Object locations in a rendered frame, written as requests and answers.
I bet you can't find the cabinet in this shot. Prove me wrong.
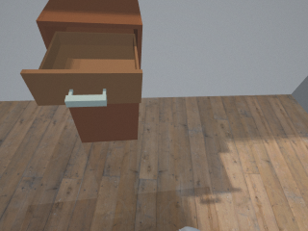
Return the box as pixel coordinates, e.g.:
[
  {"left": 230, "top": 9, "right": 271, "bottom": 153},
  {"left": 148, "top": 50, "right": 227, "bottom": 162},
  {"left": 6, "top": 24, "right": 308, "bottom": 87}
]
[{"left": 36, "top": 0, "right": 142, "bottom": 143}]

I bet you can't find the drawer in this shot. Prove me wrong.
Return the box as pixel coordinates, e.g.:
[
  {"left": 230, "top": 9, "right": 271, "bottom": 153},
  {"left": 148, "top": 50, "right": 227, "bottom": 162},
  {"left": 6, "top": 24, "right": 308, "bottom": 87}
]
[{"left": 20, "top": 31, "right": 142, "bottom": 106}]

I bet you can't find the handle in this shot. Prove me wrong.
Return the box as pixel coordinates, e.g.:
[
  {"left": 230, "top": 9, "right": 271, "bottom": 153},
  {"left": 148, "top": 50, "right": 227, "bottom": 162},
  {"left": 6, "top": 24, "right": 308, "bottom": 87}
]
[{"left": 64, "top": 89, "right": 107, "bottom": 108}]

